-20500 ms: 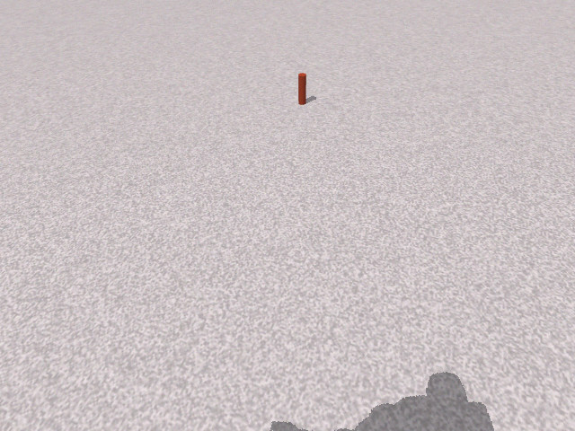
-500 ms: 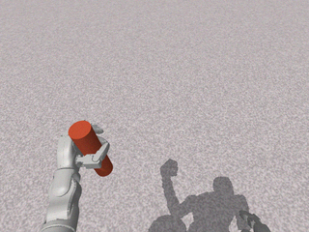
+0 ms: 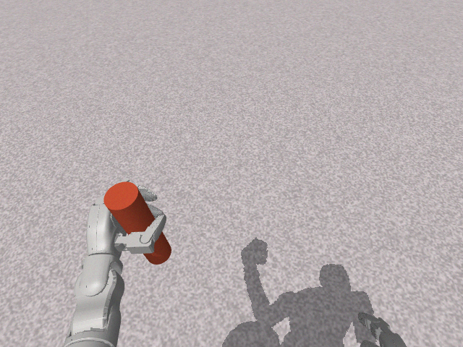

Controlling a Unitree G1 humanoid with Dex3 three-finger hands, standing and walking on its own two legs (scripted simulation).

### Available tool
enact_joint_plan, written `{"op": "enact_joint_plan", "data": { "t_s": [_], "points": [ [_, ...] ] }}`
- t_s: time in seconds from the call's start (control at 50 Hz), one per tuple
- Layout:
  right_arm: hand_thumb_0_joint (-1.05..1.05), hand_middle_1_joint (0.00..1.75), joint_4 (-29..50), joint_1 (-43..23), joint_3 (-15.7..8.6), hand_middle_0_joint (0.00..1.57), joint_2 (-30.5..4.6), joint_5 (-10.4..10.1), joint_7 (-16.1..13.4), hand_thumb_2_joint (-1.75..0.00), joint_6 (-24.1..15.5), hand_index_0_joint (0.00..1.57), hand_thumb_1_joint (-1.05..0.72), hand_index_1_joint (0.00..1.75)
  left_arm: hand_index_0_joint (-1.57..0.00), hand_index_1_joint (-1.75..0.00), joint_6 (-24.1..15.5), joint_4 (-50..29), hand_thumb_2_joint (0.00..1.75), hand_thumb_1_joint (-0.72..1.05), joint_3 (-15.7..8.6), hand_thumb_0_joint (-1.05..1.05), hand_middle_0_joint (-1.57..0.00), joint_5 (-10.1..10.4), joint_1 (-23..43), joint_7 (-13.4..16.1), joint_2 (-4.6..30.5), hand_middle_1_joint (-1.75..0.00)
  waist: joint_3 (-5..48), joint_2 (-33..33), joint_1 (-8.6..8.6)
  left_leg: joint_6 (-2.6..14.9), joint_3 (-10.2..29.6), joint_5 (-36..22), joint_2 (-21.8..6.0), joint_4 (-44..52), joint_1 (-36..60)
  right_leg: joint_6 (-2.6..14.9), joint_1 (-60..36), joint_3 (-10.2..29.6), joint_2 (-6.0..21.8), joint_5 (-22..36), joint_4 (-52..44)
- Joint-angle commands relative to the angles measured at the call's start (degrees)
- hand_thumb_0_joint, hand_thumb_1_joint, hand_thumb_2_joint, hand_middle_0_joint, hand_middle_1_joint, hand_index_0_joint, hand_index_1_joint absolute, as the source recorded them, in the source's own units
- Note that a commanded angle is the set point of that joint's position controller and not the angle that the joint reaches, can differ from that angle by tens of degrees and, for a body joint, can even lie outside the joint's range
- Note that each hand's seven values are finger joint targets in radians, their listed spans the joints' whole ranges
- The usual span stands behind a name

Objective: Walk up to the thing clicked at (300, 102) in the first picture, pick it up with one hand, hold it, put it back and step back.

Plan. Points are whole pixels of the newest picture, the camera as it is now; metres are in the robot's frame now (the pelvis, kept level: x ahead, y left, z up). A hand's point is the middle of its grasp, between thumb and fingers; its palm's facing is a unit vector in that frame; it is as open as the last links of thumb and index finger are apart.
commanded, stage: hold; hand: left
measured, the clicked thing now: (143, 228) +0.33 +0.17 +0.03
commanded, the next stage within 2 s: crouch in 1.38 s
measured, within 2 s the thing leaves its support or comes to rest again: neither
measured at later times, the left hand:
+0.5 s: hand (142, 221) +0.33 +0.16 +0.05, palm faces +0.08 -1.00 -0.01, open 6.9 cm
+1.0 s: hand (144, 222) +0.33 +0.16 +0.05, palm faces +0.09 -1.00 -0.01, open 6.9 cm
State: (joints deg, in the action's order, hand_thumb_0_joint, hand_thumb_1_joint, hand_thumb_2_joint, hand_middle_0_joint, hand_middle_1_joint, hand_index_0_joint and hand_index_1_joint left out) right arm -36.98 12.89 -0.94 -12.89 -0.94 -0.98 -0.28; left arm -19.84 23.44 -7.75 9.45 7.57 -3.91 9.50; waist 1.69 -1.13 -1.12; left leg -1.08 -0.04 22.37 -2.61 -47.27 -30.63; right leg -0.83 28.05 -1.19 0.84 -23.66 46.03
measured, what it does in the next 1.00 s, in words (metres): stands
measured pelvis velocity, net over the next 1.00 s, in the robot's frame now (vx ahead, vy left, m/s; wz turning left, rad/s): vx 0.00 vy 0.00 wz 0.00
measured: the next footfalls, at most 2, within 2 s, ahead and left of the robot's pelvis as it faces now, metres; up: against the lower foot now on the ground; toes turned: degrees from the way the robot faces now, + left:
none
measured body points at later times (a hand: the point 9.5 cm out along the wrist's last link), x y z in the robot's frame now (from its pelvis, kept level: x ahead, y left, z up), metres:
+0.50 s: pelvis +0.00 +0.00 +0.00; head +0.04 +0.01 +0.45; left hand +0.32 +0.22 +0.06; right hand +0.13 -0.24 -0.11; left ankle +0.02 +0.13 -0.70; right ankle +0.00 -0.13 -0.70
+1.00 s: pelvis +0.00 +0.00 +0.00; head +0.04 +0.00 +0.45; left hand +0.32 +0.21 +0.06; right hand +0.13 -0.25 -0.11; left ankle +0.02 +0.13 -0.70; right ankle +0.00 -0.13 -0.70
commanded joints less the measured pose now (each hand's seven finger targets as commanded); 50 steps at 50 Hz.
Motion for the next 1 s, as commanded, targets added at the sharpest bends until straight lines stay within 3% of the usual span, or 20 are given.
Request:
{"op": "enact_joint_plan", "data": {
  "t_s": [0.0, 0.12, 0.16, 0.18, 0.32, 0.42, 0.46, 0.54, 0.56, 0.58, 0.6, 0.62, 0.64, 0.7, 0.72, 0.78, 0.8, 0.82, 0.84, 0.98],
  "points": [
    [0.00, 0.30, 7.35, -2.80, -2.36, 0.20, -7.31, -0.03, -0.48, -0.90, -2.55, 0.20, -0.90, 0.30, -1.31, -1.38, -3.93, -11.96, 1.24, 0.45, -3.85, 0.00, -1.31, 0.93, 15.56, 1.05, 7.82, -1.38, 13.21, 2.32, 0.07, 1.58, -0.51, -11.04, 1.87, 6.33, 7.32, 0.78, -4.12, -0.55, -1.20, 14.56, -7.37],
    [0.00, 0.30, 7.19, -2.34, -2.54, 0.20, -7.35, 0.21, -0.39, -0.90, -2.50, 0.20, -0.90, 0.30, -1.31, -1.37, -4.75, -14.42, 1.22, 0.48, -3.18, 0.00, -1.31, 0.42, 17.61, 0.31, 8.76, -1.37, 16.60, -0.53, -0.02, 1.48, -0.46, -13.19, 1.91, 5.91, 9.38, 1.00, -4.56, -0.45, -1.20, 16.23, -6.58],
    [0.00, 0.30, 7.47, -2.15, -2.39, 0.20, -7.24, 0.28, -0.40, -0.90, -2.79, 0.20, -0.90, 0.30, -1.31, -1.36, -4.80, -15.50, 1.21, 0.48, -1.38, 0.00, -1.30, 0.59, 17.45, 0.29, 7.14, -1.37, 18.40, -0.82, -0.36, 1.41, -0.23, -15.38, 1.76, 5.58, 11.28, 0.99, -5.12, -0.64, -1.39, 17.88, -6.35],
    [0.00, 0.30, 7.03, -1.58, -2.42, 0.20, -7.24, 0.43, -0.47, -0.90, -2.86, 0.20, -0.90, 0.30, -1.31, -1.36, -4.95, -15.68, 1.20, 0.48, -2.70, 0.00, -1.30, 0.82, 17.32, 0.50, 8.34, -1.36, 19.48, -0.41, -0.51, 1.63, -0.21, -16.77, 1.81, 4.90, 10.97, 0.78, -5.93, -0.58, -1.41, 19.45, -6.13],
    [0.00, 0.30, 6.54, -1.69, -2.76, 0.20, -7.71, 0.19, -0.30, -0.90, -2.70, 0.20, -0.90, 0.30, -1.31, -1.38, -3.82, -10.12, 1.22, 0.47, -0.97, 0.00, -1.31, 0.52, 15.23, 0.39, 5.97, -1.38, 13.29, 0.92, -1.03, 1.48, 0.17, -13.47, 1.33, 6.24, 8.17, 1.12, -2.39, -1.30, -1.63, 15.93, -6.38],
    [0.00, 0.30, 7.21, -2.07, -2.58, 0.20, -7.35, 0.37, -0.12, -0.90, -2.76, 0.20, -0.90, 0.30, -1.32, -1.38, -4.69, -14.71, 1.23, 0.49, -2.88, 0.00, -1.32, 0.50, 18.22, 1.05, 8.10, -1.39, 16.18, -1.08, 0.26, 1.10, 0.06, -13.05, 1.56, 6.31, 9.04, 1.29, -4.28, -1.14, -1.60, 15.27, -6.32],
    [0.00, 0.30, 6.88, -1.50, -2.79, 0.20, -7.81, 0.39, -0.01, -0.90, -2.78, 0.20, -0.90, 0.30, -1.33, -1.39, -4.65, -11.65, 1.24, 0.50, -4.21, 0.00, -1.32, 0.66, 16.77, 1.41, 8.62, -1.39, 14.92, -0.05, 0.22, 1.04, 0.47, -12.92, 1.24, 6.58, 8.30, 1.37, -4.10, -1.56, -1.90, 14.69, -5.81],
    [0.00, 0.30, 6.73, -1.50, -2.77, 0.20, -7.78, 0.36, -0.10, -0.90, -2.69, 0.20, -0.90, 0.30, -1.32, -1.39, -5.12, -10.21, 1.25, 0.49, -4.49, 0.00, -1.31, 0.56, 15.72, 0.95, 9.01, -1.39, 15.75, 1.10, -0.36, 1.39, 0.15, -13.09, 1.36, 5.91, 7.97, 1.10, -4.00, -1.06, -1.75, 15.48, -5.82],
    [0.00, 0.30, 7.10, -1.62, -2.76, 0.20, -7.85, 0.40, -0.08, -0.90, -2.76, 0.20, -0.89, 0.30, -1.32, -1.39, -5.13, -12.12, 1.25, 0.50, -2.72, 0.00, -1.32, 0.56, 17.58, 0.58, 7.82, -1.39, 16.15, -0.02, -0.64, 1.23, 0.33, -12.71, 1.28, 6.17, 8.61, 1.28, -3.53, -1.13, -1.80, 14.94, -5.76],
    [0.00, 0.30, 7.38, -2.08, -2.58, 0.20, -7.47, 0.25, -0.16, -0.90, -2.72, 0.20, -0.90, 0.30, -1.31, -1.38, -5.02, -11.06, 1.24, 0.48, -3.60, 0.00, -1.31, 0.63, 15.99, 0.63, 8.20, -1.38, 15.61, 0.27, 0.16, 1.19, 0.00, -12.36, 1.51, 6.11, 7.96, 1.26, -3.91, -1.00, -1.68, 14.67, -6.23],
    [0.00, 0.30, 7.34, -1.90, -2.74, 0.20, -7.79, 0.33, -0.16, -0.90, -2.78, 0.20, -0.90, 0.30, -1.33, -1.39, -4.97, -10.04, 1.25, 0.50, -1.68, 0.00, -1.32, 0.54, 15.97, 0.09, 6.54, -1.40, 14.00, 1.07, -1.02, 1.22, 0.18, -10.97, 1.36, 6.36, 7.49, 1.26, -2.75, -1.13, -1.84, 13.66, -6.10],
    [0.00, 0.30, 6.72, -1.59, -2.82, 0.20, -7.83, 0.29, -0.21, -0.90, -2.89, 0.20, -0.90, 0.30, -1.33, -1.39, -5.08, -10.60, 1.25, 0.49, -3.00, 0.00, -1.32, 0.87, 16.67, -0.06, 8.09, -1.39, 15.27, 0.58, -0.51, 1.30, -0.03, -11.54, 1.48, 6.00, 7.76, 1.12, -3.38, -0.86, -1.66, 14.34, -6.27],
    [0.00, 0.30, 6.95, -1.60, -2.74, 0.20, -7.74, 0.37, -0.16, -0.90, -3.06, 0.20, -0.90, 0.30, -1.33, -1.40, -5.04, -10.39, 1.25, 0.49, -1.61, 0.00, -1.32, 0.86, 17.64, -0.25, 6.83, -1.40, 15.61, 0.67, -1.26, 1.38, 0.07, -11.45, 1.54, 5.74, 7.56, 1.09, -3.11, -0.77, -1.61, 14.61, -6.16],
    [0.00, 0.30, 7.09, -1.49, -2.62, 0.20, -7.80, 0.17, -0.40, -0.90, -3.26, 0.20, -0.89, 0.30, -1.32, -1.38, -5.56, -14.33, 1.24, 0.48, -2.63, 0.00, -1.31, 1.34, 18.17, -0.54, 8.60, -1.38, 17.62, -0.85, -0.32, 1.23, -0.05, -12.61, 1.65, 5.77, 9.52, 1.17, -3.93, -0.73, -1.58, 15.29, -6.21],
    [0.00, 0.30, 7.07, -1.36, -2.55, 0.20, -7.68, 0.16, -0.41, -0.90, -3.33, 0.20, -0.90, 0.30, -1.31, -1.38, -5.22, -13.80, 1.23, 0.47, -1.51, 0.00, -1.31, 1.25, 17.36, -0.43, 7.50, -1.38, 18.71, -0.33, -0.58, 1.28, -0.12, -14.00, 1.62, 5.40, 10.30, 1.10, -4.52, -0.74, -1.58, 16.61, -6.27],
    [0.00, 0.30, 6.77, -1.34, -2.50, 0.20, -7.75, 0.09, -0.60, -0.90, -3.43, 0.20, -0.89, 0.30, -1.30, -1.37, -4.61, -11.84, 1.23, 0.46, -1.96, 0.00, -1.30, 1.29, 15.23, 0.00, 7.05, -1.37, 16.26, 1.83, -0.83, 1.59, -0.22, -13.96, 1.66, 5.33, 8.98, 0.84, -4.15, -0.70, -1.48, 17.16, -6.60],
    [0.00, 0.30, 6.68, -1.33, -2.41, 0.20, -7.45, 0.05, -0.63, -0.90, -3.24, 0.20, -0.90, 0.30, -1.30, -1.36, -4.60, -13.31, 1.22, 0.47, -2.71, 0.00, -1.29, 1.21, 15.48, 0.23, 8.05, -1.36, 16.61, 0.88, 0.04, 1.48, -0.32, -14.52, 1.67, 5.38, 8.93, 0.86, -4.85, -0.71, -1.41, 17.67, -6.68],
    [0.00, 0.30, 6.73, -2.02, -2.35, 0.20, -7.52, 0.11, -0.57, -0.90, -3.26, 0.20, -0.89, 0.30, -1.30, -1.37, -4.36, -10.31, 1.23, 0.48, -2.18, 0.00, -1.30, 1.06, 15.46, 0.36, 6.89, -1.37, 13.21, 2.22, -0.98, 1.53, -0.25, -12.42, 1.63, 5.64, 7.42, 0.80, -3.02, -0.83, -1.50, 15.81, -6.89],
    [0.00, 0.30, 6.56, -1.81, -2.48, 0.20, -7.52, 0.14, -0.57, -0.90, -3.24, 0.20, -0.89, 0.30, -1.30, -1.36, -4.19, -9.75, 1.23, 0.48, -2.88, 0.00, -1.30, 1.09, 14.70, 0.55, 7.06, -1.36, 12.38, 2.45, -0.58, 1.51, -0.19, -11.37, 1.57, 5.93, 6.70, 0.84, -2.69, -0.99, -1.51, 14.64, -6.92],
    [0.00, 0.30, 7.11, -2.18, -2.27, 0.20, -7.17, 0.38, -0.45, -0.90, -2.92, 0.20, -0.89, 0.30, -1.30, -1.36, -5.41, -12.96, 1.22, 0.49, -4.06, 0.00, -1.29, 0.28, 18.33, 1.22, 9.23, -1.36, 16.06, -0.49, 0.21, 1.35, -0.54, -11.83, 1.92, 5.67, 8.13, 1.01, -4.58, -0.29, -1.24, 14.93, -6.60]
  ]
}}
